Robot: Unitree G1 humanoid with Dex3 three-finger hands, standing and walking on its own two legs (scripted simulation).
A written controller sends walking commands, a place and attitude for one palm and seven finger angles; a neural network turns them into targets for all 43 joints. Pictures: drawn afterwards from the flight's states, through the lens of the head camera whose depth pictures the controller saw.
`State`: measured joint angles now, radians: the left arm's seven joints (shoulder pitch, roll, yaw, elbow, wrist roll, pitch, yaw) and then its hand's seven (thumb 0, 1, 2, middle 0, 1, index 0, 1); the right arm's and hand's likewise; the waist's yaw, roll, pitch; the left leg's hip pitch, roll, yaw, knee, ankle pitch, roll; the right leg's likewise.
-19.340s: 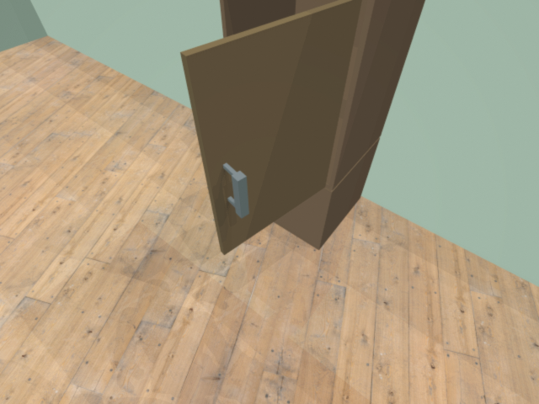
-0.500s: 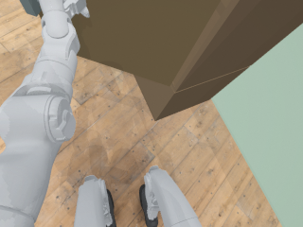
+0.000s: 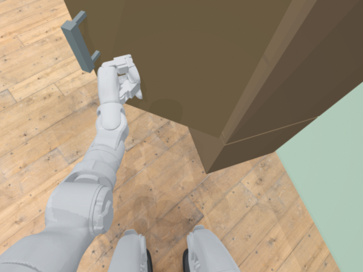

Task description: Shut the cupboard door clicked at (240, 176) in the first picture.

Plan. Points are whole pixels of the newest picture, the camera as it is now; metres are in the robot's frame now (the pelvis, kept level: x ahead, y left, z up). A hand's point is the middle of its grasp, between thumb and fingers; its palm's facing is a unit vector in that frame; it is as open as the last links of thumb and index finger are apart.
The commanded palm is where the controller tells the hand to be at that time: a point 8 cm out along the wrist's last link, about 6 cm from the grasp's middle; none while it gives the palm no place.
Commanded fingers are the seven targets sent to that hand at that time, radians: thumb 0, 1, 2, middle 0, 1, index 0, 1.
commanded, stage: pull the fist back off the door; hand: left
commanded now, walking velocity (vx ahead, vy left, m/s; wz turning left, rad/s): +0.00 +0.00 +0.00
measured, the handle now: (84, 43) +0.64 +0.16 +0.04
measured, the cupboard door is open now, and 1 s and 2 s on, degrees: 50 50 50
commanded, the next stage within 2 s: draw the hand back to the body in 0.18 s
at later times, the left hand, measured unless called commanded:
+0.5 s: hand (123, 97) +0.45 +0.07 +0.08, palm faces +0.04 -1.00 -0.07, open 3.1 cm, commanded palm +0.40 +0.13 +0.09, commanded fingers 0.00 0.90 0.90 -1.30 -1.50 -1.30 -1.50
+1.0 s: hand (32, 151) +0.32 +0.17 +0.17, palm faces +0.06 -0.97 -0.22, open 3.1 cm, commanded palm +0.28 +0.23 +0.19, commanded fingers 0.00 0.90 0.90 -0.86 -1.02 -0.86 -1.02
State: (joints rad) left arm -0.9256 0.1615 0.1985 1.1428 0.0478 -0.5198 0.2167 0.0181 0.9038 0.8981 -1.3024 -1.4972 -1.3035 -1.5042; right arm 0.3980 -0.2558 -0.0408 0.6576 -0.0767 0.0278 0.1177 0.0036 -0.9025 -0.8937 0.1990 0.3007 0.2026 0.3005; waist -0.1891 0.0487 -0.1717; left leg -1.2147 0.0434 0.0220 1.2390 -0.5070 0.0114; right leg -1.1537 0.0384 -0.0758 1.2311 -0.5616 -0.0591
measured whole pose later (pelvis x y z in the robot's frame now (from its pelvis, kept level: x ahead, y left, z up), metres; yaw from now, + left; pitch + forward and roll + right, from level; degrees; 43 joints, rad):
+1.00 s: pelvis +0.02 +0.01 +0.10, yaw +1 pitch +3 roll +0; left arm 0.04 0.25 -0.02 0.14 -0.07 -0.12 0.06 0.02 0.90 0.90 -1.11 -1.29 -1.11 -1.29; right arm 0.18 -0.23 0.02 0.53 0.06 0.08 -0.09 0.01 -0.90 -0.89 0.20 0.30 0.20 0.30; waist 0.00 0.04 -0.05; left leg -0.37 0.00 0.05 0.62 -0.31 0.03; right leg -0.32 0.02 -0.03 0.63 -0.36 -0.03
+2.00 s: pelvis +0.02 +0.02 +0.12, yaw +1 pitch -4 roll +0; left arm 0.46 0.36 0.34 -0.36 -0.08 -0.09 0.11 0.02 0.89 0.90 -0.22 -0.30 -0.22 -0.31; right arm 0.20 -0.22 0.02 0.63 0.02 -0.09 -0.08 0.01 -0.90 -0.89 0.20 0.30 0.20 0.30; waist 0.06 0.07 0.01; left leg -0.12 -0.01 0.04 0.42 -0.22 0.03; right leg -0.06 0.02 -0.04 0.39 -0.26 -0.02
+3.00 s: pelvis -0.08 +0.04 +0.10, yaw +2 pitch +0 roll -3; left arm 0.52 0.44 0.44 -0.51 -0.03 -0.27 0.18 0.02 0.89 0.90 -0.22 -0.30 -0.22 -0.31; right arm 0.23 -0.23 0.01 0.61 0.00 -0.06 -0.08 0.01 -0.90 -0.89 0.20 0.30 0.21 0.30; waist -0.02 0.00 0.00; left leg -0.49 0.00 0.04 0.64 -0.22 0.07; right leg -0.40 0.02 -0.05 0.57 -0.21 0.01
